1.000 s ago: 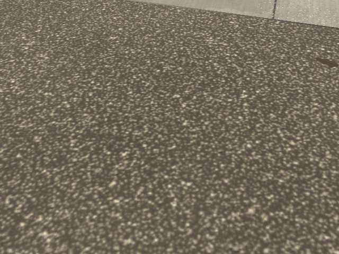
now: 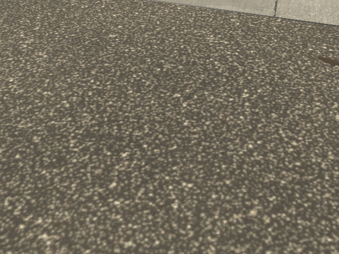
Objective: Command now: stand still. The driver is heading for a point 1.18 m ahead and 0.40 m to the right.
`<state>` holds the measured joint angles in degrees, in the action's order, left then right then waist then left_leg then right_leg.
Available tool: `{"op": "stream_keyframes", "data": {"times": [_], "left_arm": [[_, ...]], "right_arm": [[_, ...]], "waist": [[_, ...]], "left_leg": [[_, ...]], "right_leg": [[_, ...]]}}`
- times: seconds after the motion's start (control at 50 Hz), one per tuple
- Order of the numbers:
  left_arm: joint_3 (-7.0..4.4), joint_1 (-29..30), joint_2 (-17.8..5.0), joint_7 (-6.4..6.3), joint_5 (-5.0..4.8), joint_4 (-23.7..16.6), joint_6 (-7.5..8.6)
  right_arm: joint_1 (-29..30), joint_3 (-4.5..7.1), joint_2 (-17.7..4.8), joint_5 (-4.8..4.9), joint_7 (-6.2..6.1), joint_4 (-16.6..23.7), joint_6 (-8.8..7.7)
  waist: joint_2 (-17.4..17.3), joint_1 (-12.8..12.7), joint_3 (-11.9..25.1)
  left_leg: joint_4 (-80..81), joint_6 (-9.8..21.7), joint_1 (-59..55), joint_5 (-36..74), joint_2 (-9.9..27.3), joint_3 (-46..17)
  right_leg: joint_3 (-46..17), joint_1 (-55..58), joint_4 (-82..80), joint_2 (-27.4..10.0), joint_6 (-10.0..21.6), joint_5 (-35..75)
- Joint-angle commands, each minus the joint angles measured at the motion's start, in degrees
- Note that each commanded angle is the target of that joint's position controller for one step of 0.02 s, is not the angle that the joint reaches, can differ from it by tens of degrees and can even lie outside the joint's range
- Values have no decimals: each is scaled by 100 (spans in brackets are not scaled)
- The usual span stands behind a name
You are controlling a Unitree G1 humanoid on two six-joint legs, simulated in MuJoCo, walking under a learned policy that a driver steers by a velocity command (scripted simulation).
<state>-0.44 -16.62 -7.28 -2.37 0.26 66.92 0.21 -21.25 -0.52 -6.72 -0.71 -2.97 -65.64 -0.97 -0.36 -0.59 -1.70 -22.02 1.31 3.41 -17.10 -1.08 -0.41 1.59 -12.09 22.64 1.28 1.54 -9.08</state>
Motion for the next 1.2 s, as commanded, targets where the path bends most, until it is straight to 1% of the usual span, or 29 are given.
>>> {"op": "stream_keyframes", "data": {"times": [0.02,0.34,0.36,0.4,0.42,0.46,0.48,0.52,0.56,0.6,0.62,0.64,0.66,0.68,0.7,0.72,0.74,0.78,0.84,0.96,1.02,1.06,1.08,1.1,1.12,1.14,1.16,1.18,1.2], "left_arm": [[-49,-391,-400,-12,-1,-27,19],[-31,-474,-359,-17,-4,6,26],[-24,-499,-333,-13,0,17,20],[-65,-414,-407,7,10,-56,-9],[-88,-348,-419,31,37,-124,-26],[-68,21,-260,114,114,-385,11],[-51,208,-194,153,182,-538,66],[-110,436,-359,217,166,-787,200],[-165,479,-465,286,112,-962,324],[-207,126,-424,335,33,-960,407],[-242,-486,-379,338,-4,-767,424],[-344,-1290,-524,300,-1,-483,441],[-508,-2132,-1091,217,83,-370,476],[-567,-2678,-1384,227,72,-157,391],[-466,-1950,-1087,205,99,-332,338],[-415,-1310,-946,225,94,-566,357],[-378,-946,-892,234,91,-685,394],[-259,-852,-653,208,67,-690,491],[-187,-1364,-655,161,38,-465,578],[-70,-1630,-626,142,58,-411,620],[-80,-1720,-742,101,57,-351,643],[-110,-1571,-859,88,71,-357,670],[-139,-1471,-946,76,83,-365,668],[-166,-1392,-1011,70,107,-374,641],[-184,-1287,-1058,83,78,-394,607],[-137,-1355,-878,127,40,-506,596],[-42,-2056,-160,215,-128,-597,562],[-187,-1596,-716,210,-35,-645,521],[-221,-988,-798,220,2,-871,525]], "right_arm": [[-572,48,-369,1,-11,-8,-15],[-656,37,-336,3,-8,-11,-35],[-726,34,-321,-7,-4,-30,-34],[-810,120,-502,-31,10,-20,-3],[-834,169,-610,-23,18,19,22],[-1175,260,-812,3,27,3,40],[-1201,300,-872,1,28,-3,21],[-1184,336,-890,-72,50,24,-62],[-1086,372,-932,-99,72,64,-160],[-800,394,-964,-44,95,143,-220],[-546,393,-963,-13,114,219,-236],[-426,365,-880,-22,152,282,-290],[-228,256,-529,19,222,524,-351],[-261,285,-560,-69,261,685,-370],[-44,324,-679,-186,297,726,-335],[91,296,-545,-164,353,760,-358],[100,290,-457,-117,393,749,-388],[20,334,-497,-153,441,727,-313],[350,387,-552,-133,481,860,-190],[2050,293,-438,-57,511,1494,-167],[2360,282,-512,-23,490,1643,-175],[2101,338,-651,-23,432,1618,-213],[1706,389,-749,-28,391,1506,-240],[1002,467,-875,-23,349,1281,-278],[124,550,-989,-59,304,983,-322],[-738,681,-1403,-202,250,793,-349],[-841,773,-1823,-293,289,838,-334],[-322,754,-1643,-43,352,880,-278],[327,641,-1274,13,359,996,-301]], "waist": [[-16,-1,-390],[-21,3,-398],[-25,22,-293],[-186,72,-447],[-395,126,-614],[-793,342,-1142],[-894,381,-1397],[-762,372,-1453],[-642,281,-1300],[-587,-19,-1070],[-468,-340,-884],[-98,-668,-531],[1262,-1025,-158],[1888,-944,4],[858,-498,-421],[305,-284,-682],[94,-91,-683],[185,93,-537],[359,108,-493],[498,-101,-772],[582,-106,-761],[597,102,-549],[636,290,-300],[626,575,82],[522,951,504],[109,1185,1065],[-1115,676,1631],[-403,634,1416],[-221,409,498]], "left_leg": [[500,193,767,746,599,-467],[501,198,724,888,610,-462],[575,221,684,412,567,-458],[645,383,804,-1039,488,-570],[781,543,890,-1903,590,-840],[1391,964,747,-3106,1268,-1788],[1561,1168,749,-3095,1645,-2158],[1585,1350,423,-2329,1871,-2307],[1382,1301,47,-1391,1806,-1991],[1015,1099,425,-604,1542,-1445],[624,935,1039,-242,1283,-1057],[-243,760,1711,436,921,-612],[-2238,400,2685,204,152,259],[-3785,336,3554,-1351,-289,355],[-4549,445,3734,-1038,181,-66],[-4617,480,3681,-397,404,-157],[-4436,461,3456,50,542,-154],[-4153,343,3201,350,616,-3],[-3941,223,3542,591,540,275],[-2149,135,3489,1333,312,715],[-1381,330,2971,1454,152,855],[-1191,560,2441,1278,-39,892],[-1180,679,2031,1065,-176,897],[-1065,793,1399,903,-307,867],[-627,902,346,1086,-281,801],[-490,1142,-951,202,762,-332],[165,2021,-2225,-310,2512,-3474],[848,1973,-1733,-1163,2368,-3977],[1033,1699,-832,-1254,2246,-2982]], "right_leg": [[-627,324,-313,-611,121,481],[-603,335,-264,-621,105,596],[-572,362,-272,-562,111,177],[-373,56,55,-284,183,-1004],[-207,-293,379,-105,220,-1659],[191,-1370,1292,119,198,-1844],[289,-1687,1695,-64,204,-1552],[168,-2204,2113,-316,253,-1547],[126,-2240,1865,-409,287,-1575],[346,-1167,1132,-226,311,-1056],[504,2,638,10,325,-756],[327,1370,384,92,355,-729],[-1763,2276,-721,-1264,705,-2100],[-3769,2479,-1465,-2220,1134,-2525],[-3518,1819,-1400,-2235,1117,-2722],[-2976,1252,-1444,-2083,1050,-2352],[-2411,942,-1554,-1853,957,-1762],[-1591,860,-1616,-1475,820,-656],[-939,1192,-1494,-1319,789,1032],[-309,992,-1520,-1091,786,2498],[-210,1214,-1437,-1213,787,3169],[-108,1506,-953,-1300,751,4440],[-47,1668,-430,-1321,716,5156],[-7,1759,412,-1304,685,5504],[93,1419,1539,-1168,622,5028],[234,353,3185,-905,581,3158],[282,-1684,5531,251,385,-1819],[-479,-2231,5964,97,502,-1656],[-482,-2450,5721,-232,544,-1079]]}}
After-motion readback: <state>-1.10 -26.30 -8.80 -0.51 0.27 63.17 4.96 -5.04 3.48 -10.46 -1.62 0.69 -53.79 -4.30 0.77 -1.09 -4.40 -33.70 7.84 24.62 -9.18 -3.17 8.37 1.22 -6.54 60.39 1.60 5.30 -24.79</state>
